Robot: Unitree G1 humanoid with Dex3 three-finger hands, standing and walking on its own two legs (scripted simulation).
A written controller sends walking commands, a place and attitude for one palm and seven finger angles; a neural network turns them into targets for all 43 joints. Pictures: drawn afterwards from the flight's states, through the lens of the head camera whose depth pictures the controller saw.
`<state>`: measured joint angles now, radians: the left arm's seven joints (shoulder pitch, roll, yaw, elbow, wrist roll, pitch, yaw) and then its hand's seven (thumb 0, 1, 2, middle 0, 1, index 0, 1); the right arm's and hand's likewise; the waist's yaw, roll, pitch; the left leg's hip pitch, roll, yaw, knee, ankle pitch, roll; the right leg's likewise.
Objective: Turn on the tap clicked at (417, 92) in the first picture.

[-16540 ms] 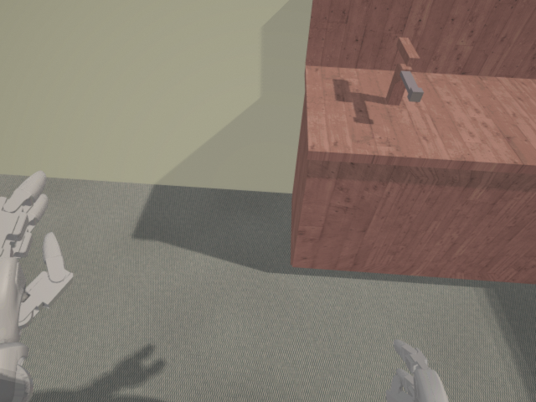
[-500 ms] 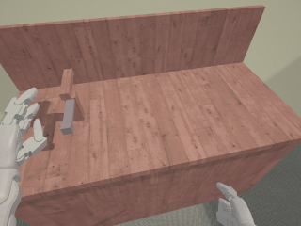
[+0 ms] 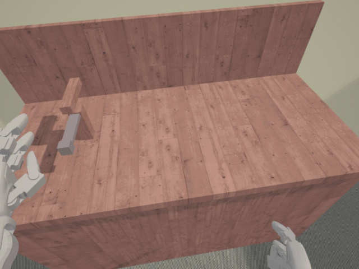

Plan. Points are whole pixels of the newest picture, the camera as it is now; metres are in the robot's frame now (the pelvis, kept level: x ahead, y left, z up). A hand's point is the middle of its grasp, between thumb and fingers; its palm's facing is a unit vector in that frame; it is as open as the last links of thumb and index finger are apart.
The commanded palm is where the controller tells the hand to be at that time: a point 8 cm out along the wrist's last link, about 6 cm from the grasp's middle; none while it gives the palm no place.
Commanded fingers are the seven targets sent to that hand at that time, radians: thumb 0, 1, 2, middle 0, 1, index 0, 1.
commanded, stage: turn the palm inward beside the body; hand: left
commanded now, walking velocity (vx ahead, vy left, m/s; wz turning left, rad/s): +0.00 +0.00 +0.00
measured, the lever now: (66, 147) +0.36 +0.32 +0.07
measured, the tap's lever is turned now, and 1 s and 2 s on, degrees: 0 0 0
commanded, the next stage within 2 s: reach beside the lever's end, fingers flat in 1.46 s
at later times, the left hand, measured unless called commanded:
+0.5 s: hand (30, 197) +0.19 +0.27 +0.15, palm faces +0.41 -0.89 -0.21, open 7.4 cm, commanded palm +0.14 +0.31 +0.16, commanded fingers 0.00 0.90 0.90 -0.20 -0.30 -0.20 -0.30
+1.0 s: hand (31, 213) +0.17 +0.26 +0.14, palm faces +0.42 -0.90 -0.15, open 7.4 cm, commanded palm +0.12 +0.31 +0.15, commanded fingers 0.00 0.90 0.90 -0.20 -0.30 -0.20 -0.30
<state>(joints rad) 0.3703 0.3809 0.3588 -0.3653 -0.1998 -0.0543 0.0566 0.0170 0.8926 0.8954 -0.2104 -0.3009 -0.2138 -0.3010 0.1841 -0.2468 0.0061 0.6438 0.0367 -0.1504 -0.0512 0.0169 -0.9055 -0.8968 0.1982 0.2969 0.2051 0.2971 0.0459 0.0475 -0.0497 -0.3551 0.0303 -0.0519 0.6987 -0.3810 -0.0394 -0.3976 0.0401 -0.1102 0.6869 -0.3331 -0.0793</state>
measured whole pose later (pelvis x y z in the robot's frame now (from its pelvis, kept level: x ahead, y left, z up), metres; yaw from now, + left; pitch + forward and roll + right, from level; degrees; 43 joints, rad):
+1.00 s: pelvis +0.00 +0.03 +0.00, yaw +1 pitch +1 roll -1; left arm 0.57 0.25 0.21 -0.51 -0.24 0.03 0.13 0.02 0.90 0.90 -0.20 -0.30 -0.21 -0.30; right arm 0.23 -0.24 0.05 0.62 0.05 -0.26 -0.09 0.02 -0.90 -0.90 0.20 0.30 0.21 0.30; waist 0.08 0.05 -0.06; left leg -0.36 -0.01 -0.05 0.72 -0.38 0.00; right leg -0.38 0.00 -0.11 0.68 -0.33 -0.04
